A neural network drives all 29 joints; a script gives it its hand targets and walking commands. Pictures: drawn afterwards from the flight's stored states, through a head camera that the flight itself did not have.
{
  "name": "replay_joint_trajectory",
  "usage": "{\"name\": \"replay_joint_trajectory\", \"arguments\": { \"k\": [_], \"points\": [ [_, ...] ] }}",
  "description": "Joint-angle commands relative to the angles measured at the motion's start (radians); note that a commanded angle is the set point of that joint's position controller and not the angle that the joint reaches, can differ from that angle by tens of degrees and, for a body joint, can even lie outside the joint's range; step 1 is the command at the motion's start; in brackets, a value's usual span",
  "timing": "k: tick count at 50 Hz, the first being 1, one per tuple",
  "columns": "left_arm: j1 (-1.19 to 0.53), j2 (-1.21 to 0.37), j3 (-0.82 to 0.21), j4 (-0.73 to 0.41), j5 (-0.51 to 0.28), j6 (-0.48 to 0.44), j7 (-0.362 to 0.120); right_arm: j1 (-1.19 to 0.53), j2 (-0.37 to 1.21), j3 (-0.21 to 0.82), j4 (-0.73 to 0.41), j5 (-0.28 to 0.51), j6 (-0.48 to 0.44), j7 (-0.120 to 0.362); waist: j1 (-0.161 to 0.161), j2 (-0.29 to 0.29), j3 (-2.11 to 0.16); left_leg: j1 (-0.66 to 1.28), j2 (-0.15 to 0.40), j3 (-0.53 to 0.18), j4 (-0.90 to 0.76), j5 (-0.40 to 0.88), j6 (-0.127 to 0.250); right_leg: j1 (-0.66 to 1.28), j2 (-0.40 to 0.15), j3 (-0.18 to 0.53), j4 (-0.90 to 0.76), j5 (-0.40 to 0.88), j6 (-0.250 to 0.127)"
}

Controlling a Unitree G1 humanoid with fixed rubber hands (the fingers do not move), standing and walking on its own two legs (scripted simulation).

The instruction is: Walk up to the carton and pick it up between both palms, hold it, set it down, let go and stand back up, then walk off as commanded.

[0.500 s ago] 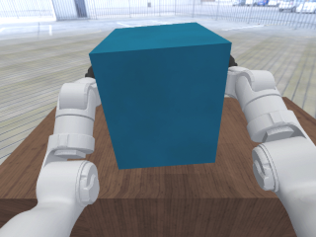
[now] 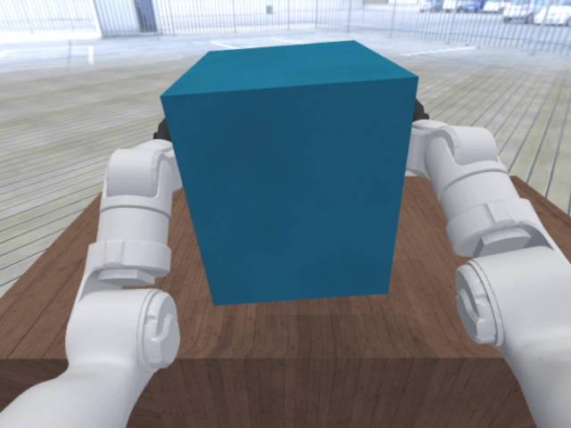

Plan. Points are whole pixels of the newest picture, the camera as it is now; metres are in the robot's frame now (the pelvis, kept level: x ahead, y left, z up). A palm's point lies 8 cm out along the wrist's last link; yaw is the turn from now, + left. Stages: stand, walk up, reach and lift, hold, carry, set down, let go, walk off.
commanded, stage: hold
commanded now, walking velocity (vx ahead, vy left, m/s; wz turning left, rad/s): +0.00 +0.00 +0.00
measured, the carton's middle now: (290, 161) +0.41 +0.00 +0.28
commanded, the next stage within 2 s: set down in 0.30 s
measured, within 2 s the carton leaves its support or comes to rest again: neither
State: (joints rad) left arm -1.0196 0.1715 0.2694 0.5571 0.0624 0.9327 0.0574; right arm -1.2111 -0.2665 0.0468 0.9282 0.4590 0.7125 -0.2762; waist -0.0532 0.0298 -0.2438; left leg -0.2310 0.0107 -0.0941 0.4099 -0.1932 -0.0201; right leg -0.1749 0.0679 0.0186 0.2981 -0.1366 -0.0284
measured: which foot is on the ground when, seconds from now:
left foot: down 0.00-1.00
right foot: down 0.00-1.00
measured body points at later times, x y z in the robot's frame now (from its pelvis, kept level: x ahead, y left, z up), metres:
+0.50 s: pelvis +0.00 +0.00 +0.00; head -0.08 +0.00 +0.44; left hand +0.40 +0.16 +0.31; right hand +0.40 -0.16 +0.32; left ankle +0.01 +0.13 -0.75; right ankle +0.01 -0.10 -0.75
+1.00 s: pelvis +0.02 -0.01 +0.00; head -0.04 +0.00 +0.45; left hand +0.42 +0.18 +0.24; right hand +0.44 -0.14 +0.25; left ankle +0.01 +0.13 -0.75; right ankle +0.01 -0.10 -0.75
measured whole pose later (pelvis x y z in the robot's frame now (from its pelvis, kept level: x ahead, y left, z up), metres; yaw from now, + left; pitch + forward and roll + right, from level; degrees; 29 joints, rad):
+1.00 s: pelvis +0.02 -0.01 +0.00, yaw +2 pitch -1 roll -1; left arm -0.87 0.16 0.25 0.55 0.09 0.66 0.07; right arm -1.08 -0.19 0.06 0.99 0.37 0.38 -0.21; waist -0.05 0.00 -0.13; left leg -0.15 0.00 -0.12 0.38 -0.20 -0.03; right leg -0.09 0.06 -0.01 0.28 -0.16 -0.03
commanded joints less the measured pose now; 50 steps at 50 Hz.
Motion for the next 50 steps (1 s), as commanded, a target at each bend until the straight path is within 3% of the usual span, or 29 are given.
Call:
{"name": "replay_joint_trajectory", "arguments": {
  "k": [1, 5, 15, 16, 19, 23, 25, 32, 34, 43, 45, 50],
  "points": [
    [-1.014, -0.633, -0.288, -0.291, -0.190, -0.153, -0.147, -0.862, 0.735, 0.099, -0.409, 0.196, -0.027, 0.164, -0.008, 0.012, -0.430, 0.111, -0.033, 0.013, -0.028, 0.225, -0.023, 0.202, 0.008, 0.028, 0.007, 0.259, 0.054],
    [-1.020, -0.628, -0.280, -0.283, -0.180, -0.150, -0.143, -0.834, 0.718, 0.084, -0.348, 0.190, -0.018, 0.168, -0.012, 0.032, -0.373, 0.100, -0.030, 0.011, -0.035, 0.208, -0.028, 0.179, 0.006, 0.028, 0.000, 0.234, 0.050],
    [-1.025, -0.634, -0.279, -0.285, -0.188, -0.155, -0.136, -0.856, 0.732, 0.092, -0.376, 0.191, -0.025, 0.172, -0.002, 0.009, -0.412, 0.099, -0.033, 0.010, -0.030, 0.215, -0.021, 0.192, 0.005, 0.027, 0.002, 0.256, 0.053],
    [-1.007, -0.580, -0.224, -0.291, -0.157, -0.154, -0.162, -0.860, 0.739, 0.083, -0.407, 0.177, -0.035, 0.191, -0.004, -0.007, -0.360, 0.115, -0.049, 0.040, -0.040, 0.201, -0.001, 0.184, -0.015, 0.017, -0.012, 0.244, 0.078],
    [-1.064, -0.597, -0.252, -0.293, -0.175, -0.183, -0.165, -0.923, 0.727, 0.075, -0.415, 0.154, -0.078, 0.197, -0.005, 0.005, -0.450, 0.133, -0.041, 0.034, -0.030, 0.223, -0.007, 0.181, -0.006, 0.008, 0.000, 0.230, 0.069],
    [-1.026, -0.566, -0.182, -0.150, -0.126, -0.232, -0.170, -0.914, 0.727, 0.042, -0.288, 0.080, -0.138, 0.196, 0.019, -0.001, -0.391, 0.131, -0.037, 0.037, -0.043, 0.190, -0.002, 0.154, -0.003, 0.005, -0.015, 0.155, 0.063],
    [-0.995, -0.554, -0.148, -0.068, -0.090, -0.255, -0.180, -0.886, 0.709, 0.000, -0.171, 0.035, -0.171, 0.202, 0.005, 0.017, -0.326, 0.134, -0.032, 0.039, -0.062, 0.149, -0.009, 0.136, -0.005, -0.003, -0.029, 0.089, 0.056],
    [-0.944, -0.599, -0.170, 0.004, -0.073, -0.356, -0.176, -0.862, 0.730, -0.014, -0.122, -0.028, -0.308, 0.211, -0.014, 0.015, -0.303, 0.195, -0.034, 0.039, -0.068, 0.248, -0.026, 0.192, 0.003, -0.026, -0.034, 0.144, 0.055],
    [-0.941, -0.640, -0.225, -0.074, -0.088, -0.378, -0.168, -0.853, 0.738, 0.009, -0.170, -0.019, -0.341, 0.207, -0.023, 0.029, -0.348, 0.236, -0.036, 0.035, -0.053, 0.327, -0.038, 0.216, 0.009, -0.029, -0.030, 0.202, 0.056],
    [-0.925, -0.654, -0.321, -0.287, -0.102, -0.409, -0.131, -0.832, 0.789, 0.143, -0.354, 0.009, -0.402, 0.195, 0.011, 0.017, -0.446, 0.279, -0.056, 0.034, -0.013, 0.427, -0.036, 0.284, -0.006, -0.028, -0.002, 0.361, 0.083],
    [-0.919, -0.667, -0.358, -0.318, -0.112, -0.413, -0.124, -0.815, 0.794, 0.152, -0.370, 0.009, -0.404, 0.189, -0.010, 0.031, -0.450, 0.283, -0.055, 0.029, -0.005, 0.441, -0.044, 0.284, -0.006, -0.028, 0.006, 0.382, 0.085],
    [-0.876, -0.684, -0.387, -0.340, -0.123, -0.414, -0.113, -0.780, 0.785, 0.165, -0.408, 0.002, -0.407, 0.189, -0.010, 0.028, -0.438, 0.283, -0.054, 0.028, -0.001, 0.438, -0.046, 0.269, -0.009, -0.030, 0.008, 0.392, 0.087]
  ]
}}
